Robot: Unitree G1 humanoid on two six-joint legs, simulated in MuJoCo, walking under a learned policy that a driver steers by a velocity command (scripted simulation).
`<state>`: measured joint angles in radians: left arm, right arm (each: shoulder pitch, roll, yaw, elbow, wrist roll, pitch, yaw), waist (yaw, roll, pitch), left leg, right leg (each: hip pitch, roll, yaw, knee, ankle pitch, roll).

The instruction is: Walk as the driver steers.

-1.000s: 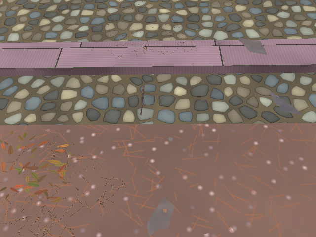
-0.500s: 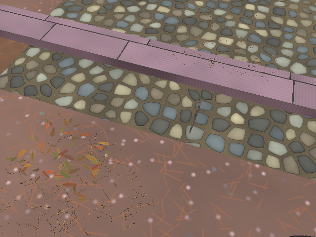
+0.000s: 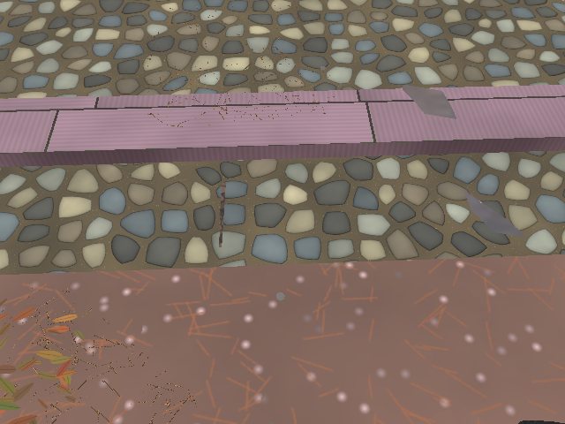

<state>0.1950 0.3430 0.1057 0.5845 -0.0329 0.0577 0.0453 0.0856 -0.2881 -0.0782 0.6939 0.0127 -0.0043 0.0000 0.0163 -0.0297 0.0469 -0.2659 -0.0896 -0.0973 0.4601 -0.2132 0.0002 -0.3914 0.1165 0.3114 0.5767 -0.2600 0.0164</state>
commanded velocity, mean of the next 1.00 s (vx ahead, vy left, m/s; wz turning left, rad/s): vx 0.08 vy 0.00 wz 0.21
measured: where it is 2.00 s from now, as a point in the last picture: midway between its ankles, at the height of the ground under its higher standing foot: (294, 271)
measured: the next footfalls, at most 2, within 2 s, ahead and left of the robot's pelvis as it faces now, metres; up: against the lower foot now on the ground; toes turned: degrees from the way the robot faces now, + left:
right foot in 0.38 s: +0.02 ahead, -0.16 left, +0.00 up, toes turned -6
left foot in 0.76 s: +0.02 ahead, +0.10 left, +0.00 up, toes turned +14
